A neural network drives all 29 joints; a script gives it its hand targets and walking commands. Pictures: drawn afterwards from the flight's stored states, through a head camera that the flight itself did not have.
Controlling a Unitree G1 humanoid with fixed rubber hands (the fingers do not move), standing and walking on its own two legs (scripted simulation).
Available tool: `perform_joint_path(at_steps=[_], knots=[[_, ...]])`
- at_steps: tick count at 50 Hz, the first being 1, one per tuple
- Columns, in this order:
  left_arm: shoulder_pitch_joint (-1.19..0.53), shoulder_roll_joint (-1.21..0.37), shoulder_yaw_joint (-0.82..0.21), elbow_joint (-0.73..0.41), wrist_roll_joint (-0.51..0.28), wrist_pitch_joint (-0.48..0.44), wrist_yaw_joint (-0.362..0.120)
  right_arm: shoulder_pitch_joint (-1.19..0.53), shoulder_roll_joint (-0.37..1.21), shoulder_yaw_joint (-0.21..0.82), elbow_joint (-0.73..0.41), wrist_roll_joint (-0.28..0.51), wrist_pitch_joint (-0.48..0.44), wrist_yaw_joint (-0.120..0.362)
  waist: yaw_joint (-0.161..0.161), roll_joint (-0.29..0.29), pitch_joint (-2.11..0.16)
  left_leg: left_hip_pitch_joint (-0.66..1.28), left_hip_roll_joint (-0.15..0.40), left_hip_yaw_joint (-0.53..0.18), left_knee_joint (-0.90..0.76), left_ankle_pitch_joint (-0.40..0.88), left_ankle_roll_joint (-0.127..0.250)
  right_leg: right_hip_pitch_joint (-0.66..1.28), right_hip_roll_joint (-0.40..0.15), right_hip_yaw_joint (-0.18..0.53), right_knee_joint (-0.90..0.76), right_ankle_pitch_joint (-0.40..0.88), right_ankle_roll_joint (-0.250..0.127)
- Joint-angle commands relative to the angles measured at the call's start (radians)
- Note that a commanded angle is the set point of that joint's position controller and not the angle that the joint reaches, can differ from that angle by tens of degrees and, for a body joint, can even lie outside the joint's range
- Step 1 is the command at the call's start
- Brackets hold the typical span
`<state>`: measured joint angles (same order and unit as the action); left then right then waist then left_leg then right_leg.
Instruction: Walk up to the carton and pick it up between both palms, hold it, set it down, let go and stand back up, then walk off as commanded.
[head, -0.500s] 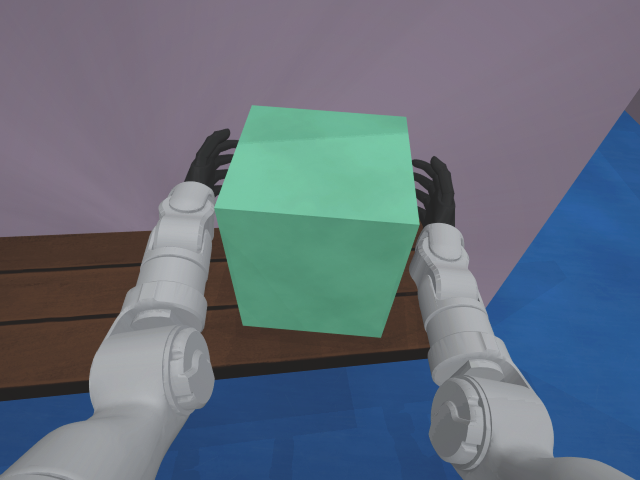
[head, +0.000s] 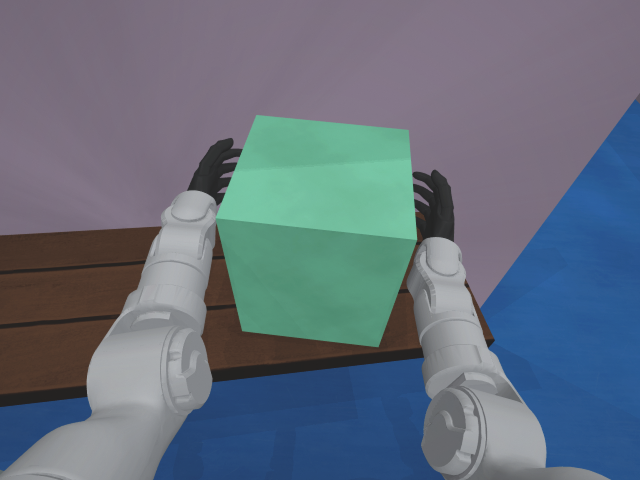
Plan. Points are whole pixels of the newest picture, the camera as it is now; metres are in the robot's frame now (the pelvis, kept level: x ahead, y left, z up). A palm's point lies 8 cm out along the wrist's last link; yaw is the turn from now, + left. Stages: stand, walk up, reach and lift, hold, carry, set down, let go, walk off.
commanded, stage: set down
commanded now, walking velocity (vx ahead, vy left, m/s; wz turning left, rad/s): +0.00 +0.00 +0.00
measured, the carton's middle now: (320, 236) +0.42 -0.04 +0.06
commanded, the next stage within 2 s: none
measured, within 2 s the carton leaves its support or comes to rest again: rests again in 0.36 s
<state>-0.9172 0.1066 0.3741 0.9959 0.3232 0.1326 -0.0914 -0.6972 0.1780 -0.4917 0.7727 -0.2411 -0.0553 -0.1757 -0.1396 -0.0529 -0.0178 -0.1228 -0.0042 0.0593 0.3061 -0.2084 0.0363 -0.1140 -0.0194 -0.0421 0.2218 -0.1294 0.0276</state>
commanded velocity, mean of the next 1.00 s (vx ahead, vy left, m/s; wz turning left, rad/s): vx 0.00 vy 0.00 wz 0.00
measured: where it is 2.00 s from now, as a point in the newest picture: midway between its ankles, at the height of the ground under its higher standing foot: outside the picture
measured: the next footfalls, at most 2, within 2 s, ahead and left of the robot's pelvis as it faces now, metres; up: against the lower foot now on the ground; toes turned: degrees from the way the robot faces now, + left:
none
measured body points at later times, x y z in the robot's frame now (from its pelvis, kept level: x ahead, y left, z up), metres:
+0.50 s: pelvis -0.01 +0.00 +0.00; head +0.02 +0.03 +0.45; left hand +0.45 +0.11 +0.10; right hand +0.37 -0.18 +0.09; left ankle -0.03 +0.09 -0.75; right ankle -0.01 -0.13 -0.75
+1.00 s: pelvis -0.01 +0.01 +0.00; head +0.03 +0.03 +0.45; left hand +0.45 +0.11 +0.10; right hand +0.37 -0.18 +0.08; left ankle -0.03 +0.09 -0.75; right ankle -0.01 -0.13 -0.75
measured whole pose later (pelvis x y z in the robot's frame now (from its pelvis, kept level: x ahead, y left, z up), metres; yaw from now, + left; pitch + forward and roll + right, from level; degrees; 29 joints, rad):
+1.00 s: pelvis -0.01 +0.01 +0.00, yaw -1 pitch +3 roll -1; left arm -0.94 0.07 0.51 1.10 0.41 -0.03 -0.10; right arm -0.68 0.22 -0.63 0.81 -0.38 -0.21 -0.14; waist -0.11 -0.05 0.01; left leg -0.16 0.00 0.09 0.31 -0.20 0.04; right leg -0.16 -0.03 -0.05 0.23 -0.11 0.03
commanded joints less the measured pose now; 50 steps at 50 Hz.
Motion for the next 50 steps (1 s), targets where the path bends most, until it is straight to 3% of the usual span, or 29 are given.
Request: perform_joint_path(at_steps=[1, 6, 10, 23, 31, 32, 34, 40, 50], knots=[[-0.541, -0.541, -0.19, -0.052, -0.029, -0.052, -0.137, -0.652, 0.437, 0.331, -0.091, -0.018, -0.067, 0.119, 0.001, 0.1, -0.473, 0.134, -0.008, 0.032, 0.018, 0.443, -0.083, 0.214, 0.044, -0.067, 0.085, 0.513, 0.025], [-0.53, -0.539, -0.178, -0.031, -0.021, -0.069, -0.135, -0.65, 0.441, 0.323, -0.086, -0.032, -0.09, 0.121, 0.012, 0.098, -0.479, 0.115, -0.004, 0.031, 0.021, 0.454, -0.084, 0.218, 0.043, -0.069, 0.091, 0.52, 0.025], [-0.527, -0.536, -0.169, -0.013, -0.013, -0.081, -0.135, -0.629, 0.441, 0.296, -0.063, -0.055, -0.1, 0.123, 0.001, 0.103, -0.463, 0.103, -0.003, 0.033, 0.015, 0.424, -0.084, 0.209, 0.04, -0.069, 0.085, 0.493, 0.021], [-0.547, -0.536, -0.139, 0.029, 0.009, -0.139, -0.124, -0.629, 0.445, 0.231, -0.017, -0.119, -0.154, 0.138, 0.005, 0.111, -0.485, 0.085, 0.003, 0.036, 0.013, 0.397, -0.088, 0.18, 0.041, -0.079, 0.081, 0.419, 0.015], [-0.54, -0.522, -0.099, 0.075, 0.034, -0.171, -0.121, -0.613, 0.451, 0.197, 0.006, -0.156, -0.168, 0.151, 0.015, 0.099, -0.457, 0.044, 0.002, 0.043, -0.003, 0.332, -0.079, 0.185, 0.035, -0.075, 0.079, 0.382, 0.017], [-0.52, -0.494, -0.071, 0.108, 0.047, -0.178, -0.134, -0.575, 0.488, 0.222, 0.019, -0.156, -0.164, 0.138, 0.042, 0.057, -0.432, -0.01, -0.006, 0.056, -0.017, 0.286, -0.063, 0.253, 0.024, -0.054, 0.086, 0.423, 0.023], [-0.527, -0.492, -0.067, 0.102, 0.045, -0.185, -0.141, -0.57, 0.489, 0.221, 0.013, -0.167, -0.163, 0.137, 0.032, 0.055, -0.43, -0.072, -0.015, 0.059, -0.044, 0.218, -0.054, 0.317, 0.012, -0.044, 0.102, 0.463, 0.032], [-0.507, -0.507, -0.048, 0.107, 0.075, -0.193, -0.137, -0.55, 0.479, 0.202, 0.03, -0.179, -0.181, 0.143, 0.039, 0.092, -0.406, -0.006, -0.002, 0.057, -0.027, 0.277, -0.067, 0.238, 0.025, -0.058, 0.088, 0.405, 0.026], [-0.447, -0.5, -0.025, 0.12, 0.105, -0.189, -0.136, -0.48, 0.469, 0.184, 0.068, -0.193, -0.189, 0.15, 0.051, 0.094, -0.332, 0.015, 0.01, 0.056, -0.015, 0.312, -0.069, 0.187, 0.036, -0.067, 0.069, 0.335, 0.017]])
